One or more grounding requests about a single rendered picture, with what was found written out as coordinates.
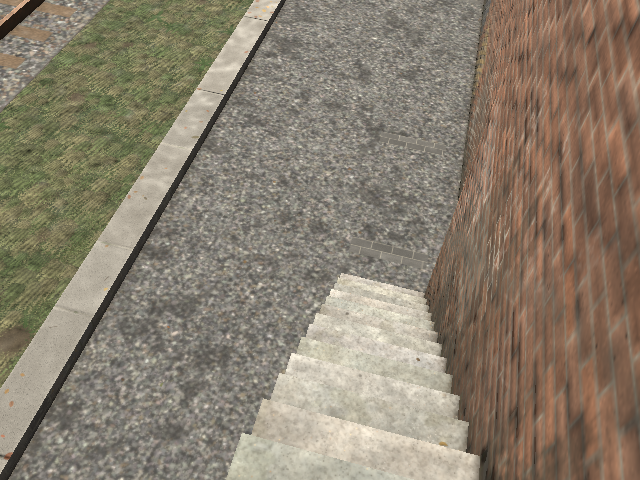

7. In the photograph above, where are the stairs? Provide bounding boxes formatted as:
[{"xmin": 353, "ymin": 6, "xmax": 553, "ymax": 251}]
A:
[{"xmin": 226, "ymin": 273, "xmax": 480, "ymax": 480}]

